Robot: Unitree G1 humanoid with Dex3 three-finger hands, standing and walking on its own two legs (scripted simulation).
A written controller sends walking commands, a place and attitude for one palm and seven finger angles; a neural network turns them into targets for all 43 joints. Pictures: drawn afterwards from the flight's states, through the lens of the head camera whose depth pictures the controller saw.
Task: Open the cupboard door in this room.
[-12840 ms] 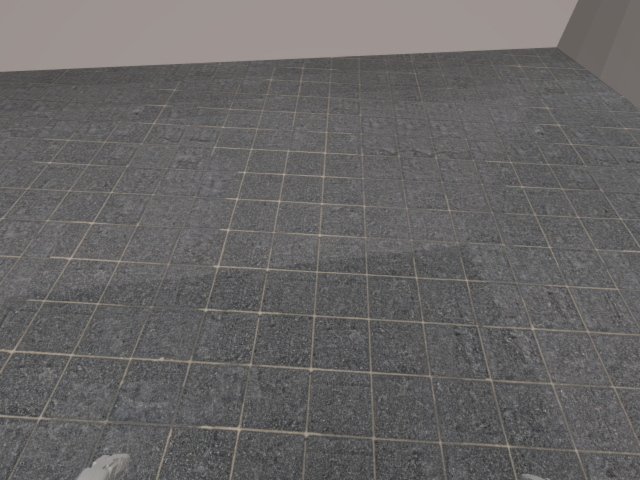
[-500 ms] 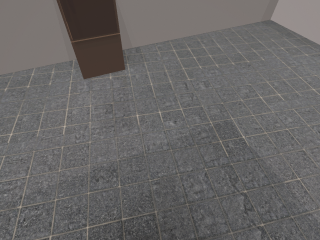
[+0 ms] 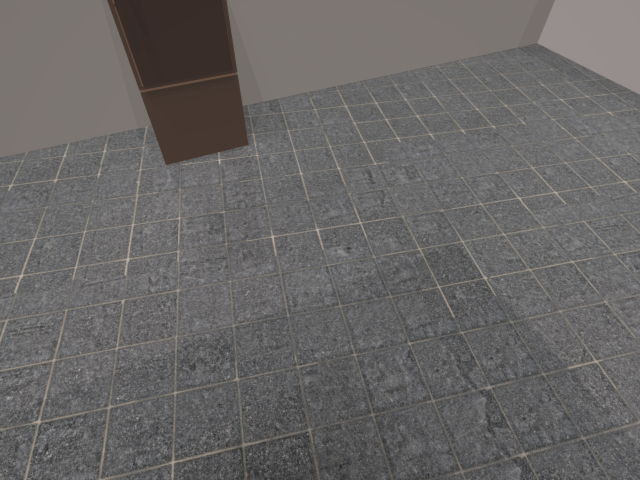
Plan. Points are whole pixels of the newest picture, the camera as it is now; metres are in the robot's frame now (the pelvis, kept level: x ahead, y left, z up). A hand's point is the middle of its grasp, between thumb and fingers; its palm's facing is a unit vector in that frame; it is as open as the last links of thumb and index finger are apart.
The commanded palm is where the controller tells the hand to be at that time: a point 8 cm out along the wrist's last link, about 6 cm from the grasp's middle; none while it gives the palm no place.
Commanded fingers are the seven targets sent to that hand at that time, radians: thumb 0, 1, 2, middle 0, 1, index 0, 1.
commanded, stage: stand and wait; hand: left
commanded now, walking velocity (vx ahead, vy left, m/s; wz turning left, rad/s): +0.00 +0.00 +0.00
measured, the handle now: out of the picture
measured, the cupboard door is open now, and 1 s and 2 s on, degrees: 0 0 0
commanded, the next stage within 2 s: turn or walk to find it in 0.08 s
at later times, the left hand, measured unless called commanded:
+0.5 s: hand out of the picture +0.01 +0.21 -0.19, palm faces +0.16 -0.97 -0.20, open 7.4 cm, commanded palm none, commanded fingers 0.00 0.90 0.90 -0.20 -0.30 -0.20 -0.30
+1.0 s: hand out of the picture -0.05 +0.15 -0.15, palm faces +0.39 -0.88 -0.29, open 7.4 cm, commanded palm none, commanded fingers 0.00 0.90 0.90 -0.20 -0.30 -0.20 -0.30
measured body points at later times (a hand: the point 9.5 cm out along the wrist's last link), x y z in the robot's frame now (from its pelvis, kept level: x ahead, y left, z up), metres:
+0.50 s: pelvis -0.02 +0.01 -0.01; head +0.00 +0.03 +0.44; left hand +0.01 +0.26 -0.17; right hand +0.01 -0.22 -0.16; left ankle -0.02 +0.13 -0.74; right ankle -0.01 -0.10 -0.72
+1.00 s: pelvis -0.03 -0.05 +0.00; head +0.00 -0.07 +0.45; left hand -0.07 +0.20 -0.13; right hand +0.12 -0.28 -0.16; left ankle -0.11 +0.09 -0.65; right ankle -0.02 -0.14 -0.74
